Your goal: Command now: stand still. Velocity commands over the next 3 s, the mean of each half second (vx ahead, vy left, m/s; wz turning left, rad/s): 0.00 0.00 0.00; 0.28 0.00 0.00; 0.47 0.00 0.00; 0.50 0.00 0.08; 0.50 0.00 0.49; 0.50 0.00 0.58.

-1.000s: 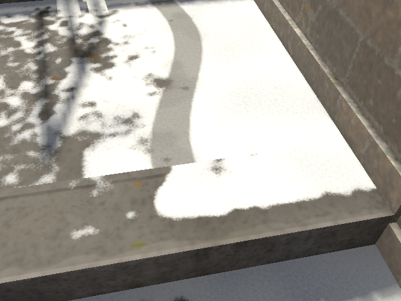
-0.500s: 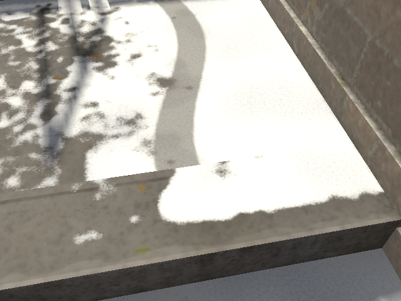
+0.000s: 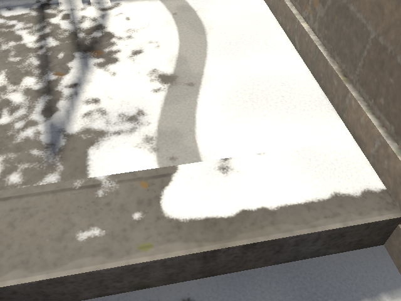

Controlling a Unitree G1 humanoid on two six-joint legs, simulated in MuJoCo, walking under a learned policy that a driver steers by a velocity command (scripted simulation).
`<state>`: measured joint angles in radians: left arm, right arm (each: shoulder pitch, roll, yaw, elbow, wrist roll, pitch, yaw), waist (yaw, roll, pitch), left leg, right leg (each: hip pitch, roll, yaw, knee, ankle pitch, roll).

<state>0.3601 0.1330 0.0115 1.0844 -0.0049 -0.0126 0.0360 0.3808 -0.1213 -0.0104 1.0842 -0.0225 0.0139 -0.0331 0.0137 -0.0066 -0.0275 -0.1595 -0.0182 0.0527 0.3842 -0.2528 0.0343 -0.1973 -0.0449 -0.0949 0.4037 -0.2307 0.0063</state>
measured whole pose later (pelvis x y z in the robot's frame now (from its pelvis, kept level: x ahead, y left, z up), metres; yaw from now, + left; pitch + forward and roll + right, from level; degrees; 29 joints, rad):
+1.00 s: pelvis +0.11 -0.08 -0.02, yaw +0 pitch +2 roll +1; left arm 0.33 0.20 0.03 0.95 0.02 -0.09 -0.01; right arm 0.35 -0.25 -0.02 0.99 0.04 -0.07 0.01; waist 0.05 0.05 -0.05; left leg -0.45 -0.03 -0.11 1.41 -0.38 0.04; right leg -0.35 -0.04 -0.10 0.64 -0.33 -0.04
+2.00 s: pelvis +0.59 -0.20 +0.25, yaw +3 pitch +1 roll +0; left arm 0.16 0.26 0.03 0.88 0.05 -0.05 0.00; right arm 0.38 -0.22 -0.06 1.00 0.03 -0.06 0.01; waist -0.04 0.01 -0.01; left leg -0.49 -0.05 -0.16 1.65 0.00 0.03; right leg -0.63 -0.13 -0.21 1.04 -0.41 -0.06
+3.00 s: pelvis +1.11 +0.05 +0.32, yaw +35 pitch +3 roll -1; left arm 0.05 0.23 0.06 0.70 0.00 -0.11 0.01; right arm 0.33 -0.25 -0.09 0.66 0.05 -0.07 0.00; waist -0.06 -0.03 -0.02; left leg -0.16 -0.14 -0.23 0.46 -0.32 0.08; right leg -0.58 -0.03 0.08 0.57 -0.03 0.02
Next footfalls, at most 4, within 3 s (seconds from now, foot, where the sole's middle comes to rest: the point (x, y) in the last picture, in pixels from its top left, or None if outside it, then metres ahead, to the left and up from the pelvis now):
0.94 right None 0.16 -0.18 -0.78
1.30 left None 0.37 -0.02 -0.62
1.84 right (312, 196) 0.72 -0.29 -0.45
2.56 left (183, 119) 1.05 0.11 -0.45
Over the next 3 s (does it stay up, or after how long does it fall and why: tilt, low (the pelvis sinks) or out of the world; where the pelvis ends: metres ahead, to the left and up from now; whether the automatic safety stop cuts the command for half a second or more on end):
stays up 1.11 0.05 0.32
